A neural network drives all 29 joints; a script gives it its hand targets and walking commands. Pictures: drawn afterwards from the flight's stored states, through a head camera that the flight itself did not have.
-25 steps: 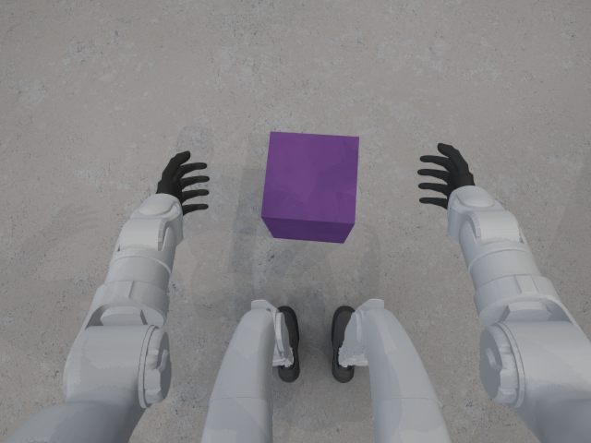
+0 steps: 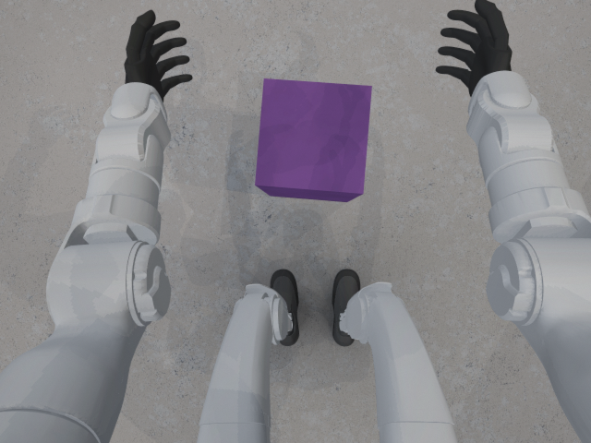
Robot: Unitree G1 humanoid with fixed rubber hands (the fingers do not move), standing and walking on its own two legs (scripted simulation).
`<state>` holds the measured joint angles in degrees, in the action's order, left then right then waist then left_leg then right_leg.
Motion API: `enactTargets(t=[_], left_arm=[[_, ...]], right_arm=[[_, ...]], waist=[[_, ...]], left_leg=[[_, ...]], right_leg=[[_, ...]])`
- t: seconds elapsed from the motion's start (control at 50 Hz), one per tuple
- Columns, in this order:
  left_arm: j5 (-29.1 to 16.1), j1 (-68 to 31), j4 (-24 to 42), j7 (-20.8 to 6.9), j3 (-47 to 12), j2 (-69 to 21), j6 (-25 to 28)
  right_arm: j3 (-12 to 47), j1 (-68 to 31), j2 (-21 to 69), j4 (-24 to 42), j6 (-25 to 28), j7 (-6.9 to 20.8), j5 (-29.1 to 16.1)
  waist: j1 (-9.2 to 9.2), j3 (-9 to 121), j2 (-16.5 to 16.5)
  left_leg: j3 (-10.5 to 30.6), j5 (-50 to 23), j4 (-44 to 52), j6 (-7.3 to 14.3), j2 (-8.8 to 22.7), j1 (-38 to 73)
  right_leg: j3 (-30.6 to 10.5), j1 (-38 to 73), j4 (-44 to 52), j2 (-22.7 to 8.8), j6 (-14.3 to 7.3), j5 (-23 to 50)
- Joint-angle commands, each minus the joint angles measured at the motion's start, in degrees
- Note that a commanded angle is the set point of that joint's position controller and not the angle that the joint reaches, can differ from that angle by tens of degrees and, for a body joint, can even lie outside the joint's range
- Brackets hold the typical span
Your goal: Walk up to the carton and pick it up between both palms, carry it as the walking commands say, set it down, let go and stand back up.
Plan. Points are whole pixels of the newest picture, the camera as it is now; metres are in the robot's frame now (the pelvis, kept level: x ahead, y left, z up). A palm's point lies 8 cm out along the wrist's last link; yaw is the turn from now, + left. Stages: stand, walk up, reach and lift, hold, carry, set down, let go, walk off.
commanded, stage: reach and lift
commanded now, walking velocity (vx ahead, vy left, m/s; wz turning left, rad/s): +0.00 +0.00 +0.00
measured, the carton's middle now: (312, 150) +0.51 +0.00 -0.51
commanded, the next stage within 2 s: none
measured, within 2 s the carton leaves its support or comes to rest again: neither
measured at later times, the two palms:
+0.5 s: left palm (179, 118) +0.51 +0.21 -0.20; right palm (443, 106) +0.51 -0.19 -0.20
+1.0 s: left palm (213, 140) +0.51 +0.20 -0.35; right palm (411, 131) +0.51 -0.19 -0.35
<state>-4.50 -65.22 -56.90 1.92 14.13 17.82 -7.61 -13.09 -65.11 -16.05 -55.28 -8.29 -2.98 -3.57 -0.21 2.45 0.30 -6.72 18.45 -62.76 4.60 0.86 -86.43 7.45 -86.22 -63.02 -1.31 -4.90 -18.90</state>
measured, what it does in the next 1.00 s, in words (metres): lowers itself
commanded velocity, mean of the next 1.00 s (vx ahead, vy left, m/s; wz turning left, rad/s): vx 0.00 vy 0.00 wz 0.00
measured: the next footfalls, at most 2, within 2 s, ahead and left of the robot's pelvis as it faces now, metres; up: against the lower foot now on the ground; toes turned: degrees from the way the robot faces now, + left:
none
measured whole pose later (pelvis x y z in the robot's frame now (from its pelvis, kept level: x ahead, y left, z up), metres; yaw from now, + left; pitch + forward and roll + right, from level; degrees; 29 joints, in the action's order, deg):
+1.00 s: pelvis -0.04 +0.00 -0.22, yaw +1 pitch +43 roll +0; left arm -10.8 -79.3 -63.9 6.8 9.2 20.4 -6.6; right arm -9.3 -78.8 -19.5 -62.2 -6.8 -7.2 -9.5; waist -0.2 -7.6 -0.1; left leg -7.0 30.9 -112.7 6.1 3.1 -124.7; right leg 6.6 -124.3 -113.3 -2.2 -5.8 -31.8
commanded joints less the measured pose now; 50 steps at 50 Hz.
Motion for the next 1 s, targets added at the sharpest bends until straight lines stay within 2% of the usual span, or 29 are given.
enactTargets(t=[0.0, 0.06, 0.12, 0.18, 0.28, 0.38, 0.54, 0.62, 0.72, 0.98], left_arm=[[0.94, -11.82, 5.98, 0.07, 1.75, 6.08, 1.89], [2.04, -11.06, 7.21, 0.0, 2.52, 5.59, 2.36], [3.22, -11.36, 8.67, -0.07, 3.27, 5.4, 2.44], [4.17, -12.05, 7.04, -0.39, 4.18, 4.76, 2.43], [4.13, -12.84, 3.82, -0.63, 3.94, 4.22, 2.43], [2.36, -16.32, 3.32, 0.45, 2.6, 6.42, 2.21], [-2.51, -21.08, 6.87, 3.07, -1.85, 8.87, 0.78], [-3.7, -23.21, 6.36, 3.94, -2.85, 8.93, 0.07], [-3.93, -25.06, 2.56, 4.3, -2.35, 8.98, 0.3], [-7.0, -30.07, -1.69, 5.13, -5.19, 9.9, 2.44]], right_arm=[[-1.95, -11.83, -6.94, 5.54, 2.16, 0.51, 1.36], [-2.82, -11.31, -6.65, 7.22, 2.97, 1.13, 2.24], [-3.35, -11.67, -6.27, 9.13, 3.26, 1.8, 2.77], [-3.54, -12.41, -4.93, 7.0, 3.07, 2.16, 2.93], [-4.58, -12.61, -4.09, 3.01, 2.8, 1.67, 3.05], [-3.9, -15.67, -5.82, 3.51, 2.59, 0.05, 1.51], [-0.3, -20.46, -9.33, 7.46, 1.03, -2.47, -2.6], [0.89, -22.46, -9.6, 6.27, 0.35, -2.9, -3.85], [1.64, -24.47, -9.36, 2.33, 0.52, -3.21, -4.31], [3.84, -29.6, -11.09, -1.54, 2.96, -4.52, -6.6]], waist=[[-0.58, 60.19, 0.66], [-0.88, 61.63, -0.01], [-0.59, 61.6, -0.19], [0.33, 56.97, 0.15], [-0.12, 53.09, 0.38], [-0.31, 56.54, 0.54], [-0.13, 66.96, 0.76], [0.3, 64.95, 0.69], [0.92, 59.09, -0.03], [-0.19, 54.54, -0.17]], left_leg=[[13.89, -28.35, 2.56, -2.76, -2.48, 32.42], [14.35, -30.48, 2.21, -2.86, -2.21, 33.67], [14.27, -30.07, 1.55, -3.09, -2.19, 34.23], [13.13, -24.79, -0.34, -3.43, -2.54, 27.98], [11.65, -16.78, -7.15, -3.95, -3.12, 17.55], [10.31, -13.18, -15.17, -4.14, -3.72, 12.04], [9.78, -12.78, -25.48, -3.93, -3.92, 10.38], [9.78, -10.01, -29.18, -3.75, -3.59, 7.4], [9.59, -6.67, -33.39, -3.53, -3.3, 1.5], [10.22, -7.11, -44.76, -3.19, -2.96, -2.06]], right_leg=[[-13.2, 29.53, 2.07, 3.23, 3.63, 27.89], [-13.0, 27.2, 2.52, 3.42, 3.92, 28.72], [-12.45, 23.6, 2.42, 3.64, 4.28, 26.49], [-12.29, 18.94, 0.49, 3.65, 4.46, 21.73], [-11.76, 12.05, -6.12, 4.29, 4.5, 15.19], [-10.86, 8.79, -13.98, 4.85, 4.77, 11.95], [-10.07, 8.01, -24.6, 5.28, 4.65, 12.39], [-9.87, 3.83, -28.38, 5.2, 4.53, 9.29], [-9.84, -1.59, -32.79, 5.01, 4.4, 5.95], [-10.11, -6.6, -44.07, 3.87, 3.94, 5.63]])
